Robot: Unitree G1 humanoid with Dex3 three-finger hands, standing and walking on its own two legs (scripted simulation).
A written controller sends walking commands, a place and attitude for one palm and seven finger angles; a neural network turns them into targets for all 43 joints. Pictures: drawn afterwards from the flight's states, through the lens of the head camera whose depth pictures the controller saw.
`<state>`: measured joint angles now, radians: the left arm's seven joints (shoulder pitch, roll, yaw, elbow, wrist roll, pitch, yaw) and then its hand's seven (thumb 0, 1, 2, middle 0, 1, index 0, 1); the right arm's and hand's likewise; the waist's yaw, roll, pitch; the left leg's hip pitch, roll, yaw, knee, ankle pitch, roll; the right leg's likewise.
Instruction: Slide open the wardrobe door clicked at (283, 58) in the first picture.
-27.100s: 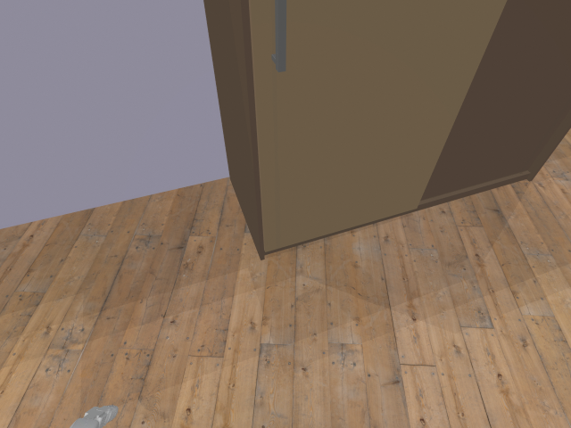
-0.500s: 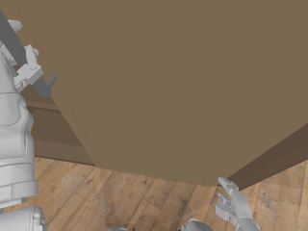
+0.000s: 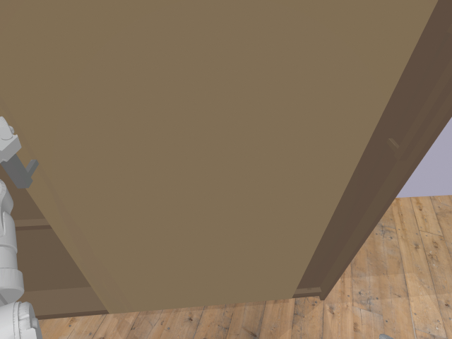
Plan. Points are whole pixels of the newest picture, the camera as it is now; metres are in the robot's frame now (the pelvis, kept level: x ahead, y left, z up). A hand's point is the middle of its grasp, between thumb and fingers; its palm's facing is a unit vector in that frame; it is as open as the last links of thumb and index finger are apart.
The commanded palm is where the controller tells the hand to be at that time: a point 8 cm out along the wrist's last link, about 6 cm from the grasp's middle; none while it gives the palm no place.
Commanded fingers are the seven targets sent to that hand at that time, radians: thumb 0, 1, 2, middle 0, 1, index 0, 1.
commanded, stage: stop walking and hold the door there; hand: left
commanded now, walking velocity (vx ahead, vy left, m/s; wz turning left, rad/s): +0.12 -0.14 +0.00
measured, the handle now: out of the picture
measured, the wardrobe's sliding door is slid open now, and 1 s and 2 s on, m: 0.59 0.59 0.59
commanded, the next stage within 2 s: loosen the grip on the handle in 1.76 s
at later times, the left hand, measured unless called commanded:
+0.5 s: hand (8, 138) +0.35 +0.36 +0.21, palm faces +0.63 -0.76 -0.17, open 6.7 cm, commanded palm +0.31 +0.38 +0.18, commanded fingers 0.00 0.90 0.90 -0.45 -1.40 -0.45 -1.40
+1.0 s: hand out of the picture +0.35 +0.37 +0.21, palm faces +0.50 -0.83 -0.24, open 6.7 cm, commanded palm +0.31 +0.40 +0.18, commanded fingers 0.00 0.90 0.90 -0.45 -1.40 -0.45 -1.40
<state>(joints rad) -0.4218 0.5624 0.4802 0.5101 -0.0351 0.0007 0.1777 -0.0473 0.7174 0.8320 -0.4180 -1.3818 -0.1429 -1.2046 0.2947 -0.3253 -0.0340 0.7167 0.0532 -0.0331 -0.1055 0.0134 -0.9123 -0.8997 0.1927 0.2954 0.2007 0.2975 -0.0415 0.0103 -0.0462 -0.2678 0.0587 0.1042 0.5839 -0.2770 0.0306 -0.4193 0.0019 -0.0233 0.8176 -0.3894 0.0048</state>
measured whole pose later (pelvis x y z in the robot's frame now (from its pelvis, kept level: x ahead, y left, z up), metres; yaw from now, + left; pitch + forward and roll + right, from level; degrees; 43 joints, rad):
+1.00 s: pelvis -0.06 +0.07 -0.01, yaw +1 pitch -1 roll +2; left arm -0.63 0.53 0.35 0.65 -0.04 -0.07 0.11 -0.10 0.62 0.82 -0.45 -1.38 -0.24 -1.29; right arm 0.19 -0.32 -0.03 0.70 0.06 -0.01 -0.12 0.01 -0.91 -0.90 0.20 0.30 0.20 0.30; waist -0.03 0.03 0.05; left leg -0.32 0.02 0.07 0.62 -0.26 -0.01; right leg -0.40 -0.16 -0.03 0.77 -0.43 0.07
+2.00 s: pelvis -0.08 +0.12 +0.01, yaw +0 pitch +1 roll +0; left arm -0.80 0.45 0.36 0.76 0.01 -0.02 0.00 -0.06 0.52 0.75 -0.45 -1.39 -0.31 -1.36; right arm 0.26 -0.23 0.01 0.70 0.04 -0.10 -0.06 0.01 -0.91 -0.90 0.20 0.30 0.21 0.30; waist -0.01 -0.03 0.00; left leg -0.30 0.03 0.13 0.46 -0.18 0.03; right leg -0.26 -0.01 -0.08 0.48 -0.24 -0.03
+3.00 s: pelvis -0.06 +0.11 +0.00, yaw +2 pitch +5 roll -1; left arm -0.65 0.61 0.46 0.72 -0.07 -0.10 -0.15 -0.02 -0.55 0.20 -0.26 -1.16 -0.25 -1.15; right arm 0.30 -0.28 0.01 0.71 0.06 -0.07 -0.12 0.01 -0.91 -0.90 0.20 0.30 0.21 0.30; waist -0.01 0.00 -0.03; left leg -0.40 0.05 0.09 0.58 -0.26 0.02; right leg -0.32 0.00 -0.12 0.54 -0.30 -0.03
